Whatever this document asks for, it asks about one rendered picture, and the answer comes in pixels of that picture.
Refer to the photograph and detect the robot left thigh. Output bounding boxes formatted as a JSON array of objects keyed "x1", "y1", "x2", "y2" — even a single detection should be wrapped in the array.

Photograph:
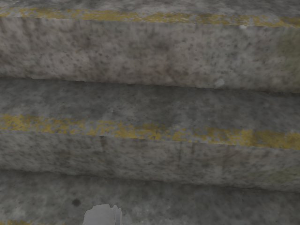
[{"x1": 82, "y1": 204, "x2": 123, "y2": 225}]

